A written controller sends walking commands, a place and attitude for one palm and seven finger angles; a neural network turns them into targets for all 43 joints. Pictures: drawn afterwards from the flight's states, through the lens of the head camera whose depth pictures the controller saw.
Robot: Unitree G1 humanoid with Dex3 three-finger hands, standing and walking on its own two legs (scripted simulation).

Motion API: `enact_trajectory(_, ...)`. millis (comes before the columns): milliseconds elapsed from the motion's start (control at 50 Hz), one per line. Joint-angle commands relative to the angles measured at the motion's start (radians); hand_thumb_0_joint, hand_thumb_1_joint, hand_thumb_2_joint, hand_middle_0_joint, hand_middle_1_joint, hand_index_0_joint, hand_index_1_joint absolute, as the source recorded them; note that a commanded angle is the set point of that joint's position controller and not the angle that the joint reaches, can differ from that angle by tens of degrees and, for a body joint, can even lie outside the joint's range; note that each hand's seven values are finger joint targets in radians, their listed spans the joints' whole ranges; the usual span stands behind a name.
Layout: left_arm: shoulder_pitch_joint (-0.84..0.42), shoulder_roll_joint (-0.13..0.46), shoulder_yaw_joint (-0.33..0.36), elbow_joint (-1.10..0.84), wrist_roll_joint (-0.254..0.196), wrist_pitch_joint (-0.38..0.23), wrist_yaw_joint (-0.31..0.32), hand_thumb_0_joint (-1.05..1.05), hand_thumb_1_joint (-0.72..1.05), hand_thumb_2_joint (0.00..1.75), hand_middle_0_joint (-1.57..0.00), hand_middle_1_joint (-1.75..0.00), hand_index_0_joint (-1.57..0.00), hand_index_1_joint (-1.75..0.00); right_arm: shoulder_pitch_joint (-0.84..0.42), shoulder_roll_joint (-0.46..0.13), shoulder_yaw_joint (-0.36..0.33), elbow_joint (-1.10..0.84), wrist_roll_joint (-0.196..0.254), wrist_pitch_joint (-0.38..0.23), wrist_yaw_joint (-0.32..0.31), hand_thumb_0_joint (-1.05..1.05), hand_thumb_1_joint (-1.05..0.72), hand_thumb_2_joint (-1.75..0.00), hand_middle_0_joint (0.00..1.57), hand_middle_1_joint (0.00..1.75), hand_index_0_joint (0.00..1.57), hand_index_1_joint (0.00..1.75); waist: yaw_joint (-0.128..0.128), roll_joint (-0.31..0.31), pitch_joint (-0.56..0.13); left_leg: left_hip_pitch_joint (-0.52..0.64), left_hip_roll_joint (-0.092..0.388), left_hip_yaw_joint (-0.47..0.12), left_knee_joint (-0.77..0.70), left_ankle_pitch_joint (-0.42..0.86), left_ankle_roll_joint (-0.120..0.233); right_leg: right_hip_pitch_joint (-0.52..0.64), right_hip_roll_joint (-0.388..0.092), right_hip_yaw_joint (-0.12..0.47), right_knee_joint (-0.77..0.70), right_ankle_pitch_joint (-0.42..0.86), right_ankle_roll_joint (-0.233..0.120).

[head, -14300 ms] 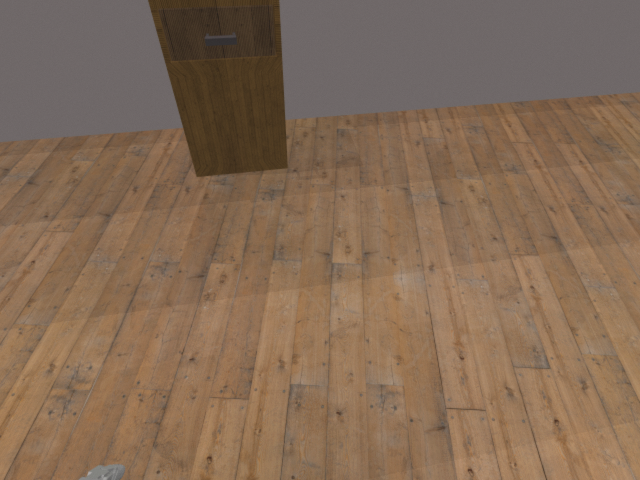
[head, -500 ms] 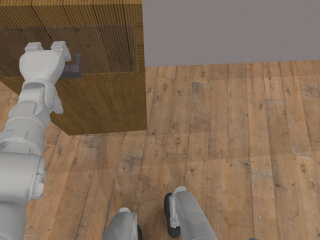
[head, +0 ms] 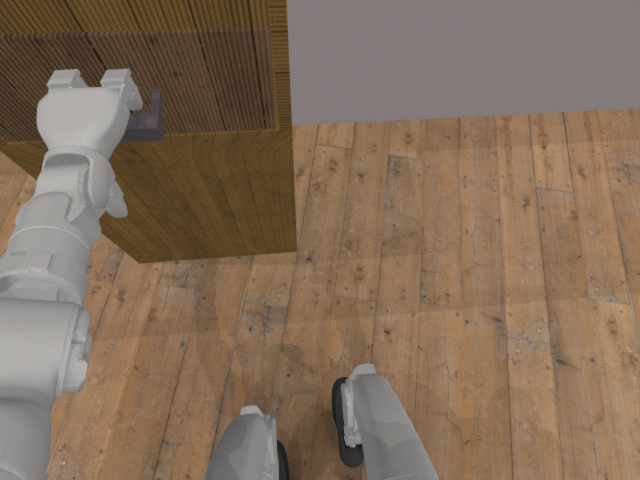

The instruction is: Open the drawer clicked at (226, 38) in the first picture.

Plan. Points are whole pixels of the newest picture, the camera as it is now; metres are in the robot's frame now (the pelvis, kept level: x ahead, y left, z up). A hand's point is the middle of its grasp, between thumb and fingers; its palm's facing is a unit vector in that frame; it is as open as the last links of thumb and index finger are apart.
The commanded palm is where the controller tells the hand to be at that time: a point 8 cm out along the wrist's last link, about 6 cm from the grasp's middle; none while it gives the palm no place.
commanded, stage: lift the fingers back up to retry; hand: left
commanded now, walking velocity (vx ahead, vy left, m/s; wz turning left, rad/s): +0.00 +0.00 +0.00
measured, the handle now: (117, 114) +0.59 +0.21 +0.01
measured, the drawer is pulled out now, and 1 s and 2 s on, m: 0.00 0.00 0.00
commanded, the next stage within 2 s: re-aim the fingers above the handle in 0.82 s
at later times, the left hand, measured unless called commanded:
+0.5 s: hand (81, 132) +0.54 +0.23 +0.05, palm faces -0.07 -0.03 -1.00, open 13.8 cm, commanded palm +0.52 +0.22 +0.11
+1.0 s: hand (79, 124) +0.53 +0.22 +0.06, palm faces -0.06 -0.05 -1.00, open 13.8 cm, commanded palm +0.51 +0.22 +0.12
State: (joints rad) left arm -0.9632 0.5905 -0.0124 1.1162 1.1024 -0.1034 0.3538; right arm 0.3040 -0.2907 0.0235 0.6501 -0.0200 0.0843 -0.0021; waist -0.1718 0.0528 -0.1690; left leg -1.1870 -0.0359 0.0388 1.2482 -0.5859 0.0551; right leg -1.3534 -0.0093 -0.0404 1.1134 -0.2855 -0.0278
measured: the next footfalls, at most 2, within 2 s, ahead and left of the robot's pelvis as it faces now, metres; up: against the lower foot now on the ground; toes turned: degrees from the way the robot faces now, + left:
none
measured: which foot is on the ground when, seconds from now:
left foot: down 0.00-1.00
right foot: down 0.00-1.00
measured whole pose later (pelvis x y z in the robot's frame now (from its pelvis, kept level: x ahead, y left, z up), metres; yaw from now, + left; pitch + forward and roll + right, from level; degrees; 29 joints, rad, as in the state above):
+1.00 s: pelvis +0.07 +0.01 +0.07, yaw -1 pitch +23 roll -1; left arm -0.72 0.46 -0.02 0.97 1.09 -0.14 0.38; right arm 0.30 -0.27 -0.04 0.67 -0.05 0.18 0.03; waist -0.09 0.05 -0.15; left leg -0.74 -0.04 0.02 0.86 -0.52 0.06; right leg -0.92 0.00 -0.04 0.79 -0.27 -0.01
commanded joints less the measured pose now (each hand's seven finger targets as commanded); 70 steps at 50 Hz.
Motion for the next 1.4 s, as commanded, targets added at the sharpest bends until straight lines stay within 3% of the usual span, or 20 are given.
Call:
enact_trajectory(0,-0.271,0.234,0.061,-0.077,-0.017,0.003,-0.006,0.00,-0.50,0.30,-0.30,-1.20,-0.30,-1.20,0.174,-0.177,-0.066,-0.041,-0.007,-0.011,-0.015,0.00,-0.90,-0.90,0.20,0.30,0.20,0.30,-0.006,-0.018,-0.458,0.045,0.001,-0.058,-0.209,0.199,0.000,0.557,0.021,0.044,-0.106,0.006,-0.004)
enact_trajectory(60,-0.291,0.271,0.089,-0.142,-0.017,-0.008,0.005,0.00,-0.50,0.30,-0.30,-1.20,-0.30,-1.20,0.173,-0.176,-0.069,-0.047,-0.009,-0.009,-0.013,0.00,-0.90,-0.90,0.20,0.30,0.20,0.30,0.011,0.005,-0.503,0.082,0.001,-0.059,-0.221,0.223,0.000,0.591,0.022,0.048,-0.113,0.026,-0.006)
enact_trajectory(120,-0.316,0.246,0.075,-0.174,-0.019,-0.009,0.016,0.00,-0.50,0.30,-0.30,-1.20,-0.30,-1.20,0.180,-0.169,-0.077,-0.042,-0.011,-0.006,-0.010,0.00,-0.90,-0.90,0.20,0.30,0.20,0.30,0.005,0.042,-0.517,0.143,0.003,-0.066,-0.241,0.263,-0.004,0.602,0.021,0.044,-0.131,0.056,-0.005)
enact_trajectory(180,-0.336,0.283,0.109,-0.217,-0.028,-0.011,0.028,0.00,-0.50,0.30,-0.30,-1.20,-0.30,-1.20,0.173,-0.168,-0.079,-0.042,-0.013,0.000,-0.014,0.00,-0.90,-0.90,0.20,0.30,0.20,0.30,0.008,0.010,-0.558,0.182,0.004,-0.069,-0.257,0.311,-0.002,0.657,0.022,0.048,-0.150,0.105,-0.002)
enact_trajectory(240,-0.346,0.305,0.122,-0.258,-0.019,-0.018,0.035,0.00,-0.50,0.30,-0.30,-1.20,-0.30,-1.20,0.181,-0.167,-0.082,-0.031,-0.017,0.007,-0.013,0.00,-0.90,-0.90,0.20,0.30,0.20,0.30,0.024,0.074,-0.578,0.259,0.007,-0.075,-0.285,0.374,-0.012,0.683,0.021,0.044,-0.164,0.151,-0.006)
enact_trajectory(280,-0.324,0.287,0.122,-0.256,-0.025,-0.019,0.040,0.00,-0.50,0.30,-0.30,-1.20,-0.30,-1.20,0.174,-0.162,-0.085,-0.030,-0.018,0.012,-0.012,0.00,-0.90,-0.90,0.20,0.30,0.20,0.30,0.018,0.030,-0.574,0.282,0.010,-0.072,-0.296,0.403,-0.007,0.711,0.023,0.047,-0.189,0.180,-0.004)
enact_trajectory(340,-0.313,0.278,0.117,-0.284,-0.028,-0.027,0.041,0.00,-0.50,0.30,-0.30,-1.20,-0.30,-1.20,0.177,-0.162,-0.088,-0.024,-0.021,0.019,-0.010,0.00,-0.90,-0.90,0.20,0.30,0.20,0.30,0.033,0.072,-0.565,0.347,0.011,-0.076,-0.330,0.449,-0.017,0.735,0.023,0.042,-0.211,0.211,-0.008)
enact_trajectory(380,-0.300,0.221,0.086,-0.298,-0.029,-0.033,0.040,0.00,-0.50,0.30,-0.30,-1.20,-0.30,-1.20,0.174,-0.153,-0.097,-0.023,-0.022,0.024,-0.009,0.00,-0.90,-0.90,0.20,0.30,0.20,0.30,0.025,0.071,-0.570,0.420,0.017,-0.080,-0.349,0.511,-0.024,0.737,0.026,0.036,-0.236,0.241,-0.010)
enact_trajectory(520,-0.259,0.148,0.036,-0.271,-0.040,-0.035,0.024,0.00,-0.50,0.30,-0.30,-1.20,-0.30,-1.20,0.179,-0.151,-0.105,-0.011,-0.020,0.046,-0.005,0.00,-0.90,-0.90,0.20,0.30,0.20,0.30,0.023,0.052,-0.450,0.482,0.017,-0.073,-0.424,0.550,-0.029,0.778,0.028,0.029,-0.311,0.272,-0.016)
enact_trajectory(600,-0.238,0.138,0.045,-0.323,-0.042,-0.050,0.027,0.00,-0.50,0.30,-0.30,-1.20,-0.30,-1.20,0.176,-0.144,-0.115,-0.020,-0.026,0.058,-0.001,0.00,-0.90,-0.90,0.20,0.30,0.20,0.30,0.045,0.076,-0.486,0.574,0.022,-0.075,-0.449,0.675,-0.044,0.827,0.031,0.026,-0.328,0.344,-0.021)
enact_trajectory(620,-0.204,0.150,0.062,-0.302,-0.042,-0.046,0.029,0.00,-0.50,0.30,-0.30,-1.20,-0.30,-1.20,0.172,-0.146,-0.114,-0.018,-0.025,0.062,0.002,0.00,-0.90,-0.90,0.20,0.30,0.20,0.30,0.058,0.062,-0.464,0.572,0.025,-0.077,-0.458,0.692,-0.048,0.832,0.030,0.022,-0.329,0.348,-0.023)
enact_trajectory(660,-0.153,0.094,0.029,-0.230,-0.043,-0.027,0.031,0.00,-0.50,0.30,-0.30,-1.20,-0.30,-1.20,0.164,-0.146,-0.113,-0.019,-0.023,0.071,0.007,0.00,-0.90,-0.90,0.20,0.30,0.20,0.30,0.047,0.002,-0.384,0.523,0.022,-0.066,-0.471,0.648,-0.040,0.831,0.032,0.021,-0.345,0.339,-0.022)
enact_trajectory(700,-0.151,0.109,0.039,-0.210,-0.040,-0.018,0.034,0.00,-0.50,0.30,-0.30,-1.20,-0.30,-1.20,0.159,-0.152,-0.110,-0.019,-0.021,0.074,0.007,0.00,-0.90,-0.90,0.20,0.30,0.20,0.30,0.046,-0.033,-0.364,0.493,0.018,-0.057,-0.480,0.614,-0.029,0.852,0.032,0.030,-0.349,0.348,-0.021)
enact_trajectory(740,-0.157,0.134,0.055,-0.255,-0.023,-0.022,0.039,0.00,-0.50,0.30,-0.30,-1.20,-0.30,-1.20,0.151,-0.150,-0.113,-0.031,-0.024,0.077,0.009,0.00,-0.90,-0.90,0.20,0.30,0.20,0.30,0.068,0.015,-0.415,0.513,0.015,-0.055,-0.482,0.639,-0.033,0.878,0.029,0.035,-0.339,0.369,-0.026)
enact_trajectory(800,-0.187,0.111,0.047,-0.310,-0.022,-0.039,0.046,0.00,-0.50,0.30,-0.30,-1.20,-0.30,-1.20,0.155,-0.144,-0.121,-0.035,-0.031,0.078,0.012,0.00,-0.90,-0.90,0.20,0.30,0.20,0.30,0.065,0.054,-0.456,0.590,0.026,-0.073,-0.470,0.739,-0.049,0.847,0.034,0.030,-0.327,0.379,-0.025)
enact_trajectory(900,-0.150,0.124,0.079,-0.342,-0.022,-0.049,0.071,0.00,-0.50,0.30,-0.30,-1.20,-0.30,-1.20,0.149,-0.140,-0.127,-0.030,-0.039,0.082,0.016,0.00,-0.90,-0.90,0.20,0.30,0.20,0.30,0.078,0.048,-0.487,0.624,0.033,-0.084,-0.456,0.833,-0.057,0.848,0.033,0.032,-0.313,0.420,-0.022)
enact_trajectory(1080,-0.215,0.044,0.009,-0.326,-0.025,-0.011,0.071,0.00,-0.50,0.30,-0.30,-1.20,-0.30,-1.20,0.140,-0.134,-0.129,-0.019,-0.033,0.084,0.019,0.00,-0.90,-0.90,0.20,0.30,0.20,0.30,0.045,0.020,-0.455,0.610,0.027,-0.082,-0.467,0.772,-0.052,0.844,0.035,0.026,-0.332,0.395,-0.020)
enact_trajectory(1200,-0.136,0.103,0.063,-0.308,-0.029,-0.027,0.055,0.00,-0.50,0.30,-0.30,-1.20,-0.30,-1.20,0.137,-0.134,-0.122,-0.016,-0.037,0.084,0.016,0.00,-0.90,-0.90,0.20,0.30,0.20,0.30,0.086,0.023,-0.469,0.577,0.020,-0.070,-0.475,0.753,-0.046,0.897,0.031,0.039,-0.323,0.408,-0.023)
enact_trajectory(1320,-0.141,0.128,0.071,-0.262,-0.019,-0.011,0.075,0.00,-0.50,0.30,-0.30,-1.20,-0.30,-1.20,0.116,-0.144,-0.117,-0.020,-0.028,0.083,0.018,0.00,-0.90,-0.90,0.20,0.30,0.20,0.30,0.074,-0.031,-0.388,0.479,0.006,-0.046,-0.484,0.574,-0.028,0.899,0.032,0.045,-0.336,0.347,-0.020)
enact_trajectory(1380,-0.176,0.156,0.086,-0.310,-0.020,-0.020,0.076,0.00,-0.50,0.30,-0.30,-1.20,-0.30,-1.20,0.111,-0.144,-0.118,-0.030,-0.028,0.076,0.013,0.00,-0.90,-0.90,0.20,0.30,0.20,0.30,0.081,-0.005,-0.441,0.486,0.001,-0.046,-0.483,0.568,-0.026,0.924,0.030,0.052,-0.328,0.352,-0.021)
